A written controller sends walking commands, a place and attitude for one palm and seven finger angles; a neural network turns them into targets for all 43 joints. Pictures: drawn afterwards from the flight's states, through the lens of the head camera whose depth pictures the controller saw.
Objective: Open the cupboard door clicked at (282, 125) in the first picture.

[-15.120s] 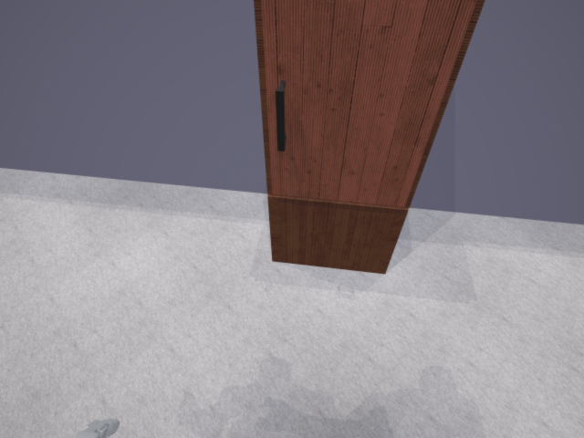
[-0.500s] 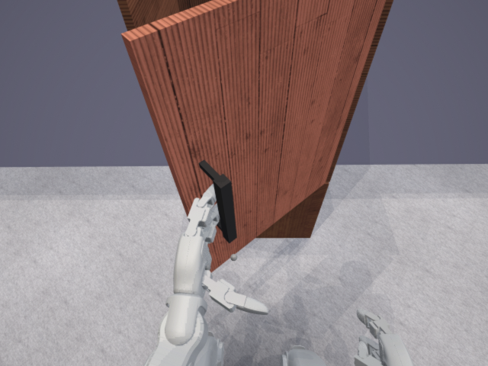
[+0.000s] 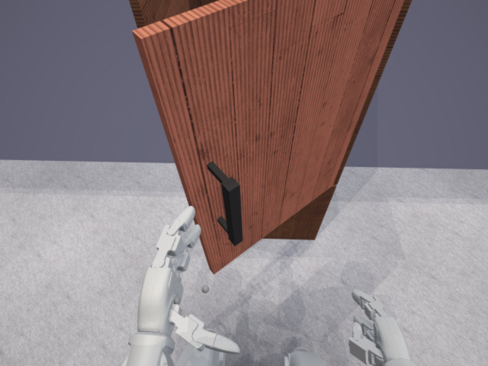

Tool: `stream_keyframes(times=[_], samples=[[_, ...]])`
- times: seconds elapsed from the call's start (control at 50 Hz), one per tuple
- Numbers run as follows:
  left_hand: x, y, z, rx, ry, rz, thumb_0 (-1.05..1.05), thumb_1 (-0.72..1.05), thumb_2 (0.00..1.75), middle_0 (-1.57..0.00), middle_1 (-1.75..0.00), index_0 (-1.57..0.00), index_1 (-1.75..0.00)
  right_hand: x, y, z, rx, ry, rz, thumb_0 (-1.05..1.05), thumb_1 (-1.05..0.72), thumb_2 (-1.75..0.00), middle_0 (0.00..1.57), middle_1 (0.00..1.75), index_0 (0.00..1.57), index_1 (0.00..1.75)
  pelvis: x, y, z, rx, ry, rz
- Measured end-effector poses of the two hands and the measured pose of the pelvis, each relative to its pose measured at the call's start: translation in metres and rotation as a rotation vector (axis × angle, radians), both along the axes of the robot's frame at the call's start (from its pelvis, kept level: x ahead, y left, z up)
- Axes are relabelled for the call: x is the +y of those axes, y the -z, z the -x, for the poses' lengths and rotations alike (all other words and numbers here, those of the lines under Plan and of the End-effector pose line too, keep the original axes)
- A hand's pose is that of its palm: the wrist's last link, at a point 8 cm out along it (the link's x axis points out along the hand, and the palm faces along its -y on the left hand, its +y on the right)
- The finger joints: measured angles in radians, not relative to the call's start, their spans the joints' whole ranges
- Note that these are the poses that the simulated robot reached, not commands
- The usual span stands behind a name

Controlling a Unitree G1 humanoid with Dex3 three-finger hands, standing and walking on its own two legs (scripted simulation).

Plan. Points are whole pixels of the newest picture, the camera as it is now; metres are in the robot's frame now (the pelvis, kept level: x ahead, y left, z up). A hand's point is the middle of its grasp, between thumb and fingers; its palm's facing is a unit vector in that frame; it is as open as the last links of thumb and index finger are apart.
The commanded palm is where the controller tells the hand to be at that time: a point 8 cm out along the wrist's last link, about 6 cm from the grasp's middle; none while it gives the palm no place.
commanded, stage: slide the hand sideways off the handle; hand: left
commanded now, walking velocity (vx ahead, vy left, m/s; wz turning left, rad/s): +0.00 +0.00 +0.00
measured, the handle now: (226, 207) +0.35 +0.05 +0.06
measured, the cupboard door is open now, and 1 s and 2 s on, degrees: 40 40 40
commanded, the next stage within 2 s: draw the hand back to the body in 0.30 s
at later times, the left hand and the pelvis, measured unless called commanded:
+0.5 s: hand (174, 302) +0.21 +0.11 +0.06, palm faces -0.02 -1.00 -0.01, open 16.3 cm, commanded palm +0.18 +0.17 +0.08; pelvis +0.00 -0.01 -0.01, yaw +0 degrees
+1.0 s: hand (92, 290) +0.20 +0.18 +0.14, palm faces +0.09 -0.97 -0.22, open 15.7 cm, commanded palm +0.16 +0.24 +0.16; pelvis +0.01 +0.01 +0.04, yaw +0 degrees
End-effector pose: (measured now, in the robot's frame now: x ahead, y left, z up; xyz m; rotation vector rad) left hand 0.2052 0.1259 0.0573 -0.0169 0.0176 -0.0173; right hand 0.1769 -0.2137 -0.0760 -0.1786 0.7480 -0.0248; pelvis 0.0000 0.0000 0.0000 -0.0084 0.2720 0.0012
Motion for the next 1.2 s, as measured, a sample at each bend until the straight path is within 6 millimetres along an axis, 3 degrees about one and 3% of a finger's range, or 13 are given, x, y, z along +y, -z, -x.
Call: stream_keyframes(times=[0.48, 0.66, 0.9, 1.04, 1.2], samples=[[0.036, -0.002, 0.019, -0.005, -0.001, -0.022, -0.01, -0.50, 0.30, -0.15, -0.30, -0.15, -0.30, -0.017, 0.007, 0.004, -0.012, 0.043, 0.039, 0.01, -0.90, -0.90, 0.20, 0.30, 0.20, 0.30, -0.007, 0.009, 0.001, 0.012, -0.006, 0.009], [0.059, -0.044, 0.028, -0.024, -0.031, -0.058, -0.01, -0.49, 0.30, -0.15, -0.30, -0.15, -0.30, -0.011, -0.015, 0.008, -0.033, 0.079, 0.011, 0.01, -0.91, -0.90, 0.20, 0.30, 0.20, 0.30, -0.004, -0.012, -0.002, -0.048, -0.007, 0.013], [0.089, -0.077, 0.034, -0.040, -0.033, -0.074, -0.01, -0.48, 0.30, -0.16, -0.30, -0.15, -0.30, -0.009, -0.048, 0.000, -0.107, 0.074, 0.035, 0.01, -0.90, -0.90, 0.21, 0.30, 0.20, 0.30, 0.002, -0.032, -0.006, -0.110, -0.013, 0.022], [0.112, -0.102, 0.039, 0.063, -0.152, -0.282, -0.01, -0.34, 0.36, -0.16, -0.30, -0.16, -0.30, -0.001, -0.066, -0.006, -0.109, 0.096, 0.048, 0.01, -0.90, -0.90, 0.20, 0.30, 0.20, 0.30, 0.008, -0.051, -0.014, -0.161, -0.001, 0.015], [0.139, -0.130, 0.040, 0.077, -0.280, -0.375, 0.00, -0.09, 0.47, -0.17, -0.30, -0.17, -0.30, 0.016, -0.079, -0.012, -0.111, 0.061, 0.044, 0.01, -0.90, -0.90, 0.21, 0.30, 0.20, 0.30, 0.017, -0.071, -0.020, -0.227, 0.000, 0.009]])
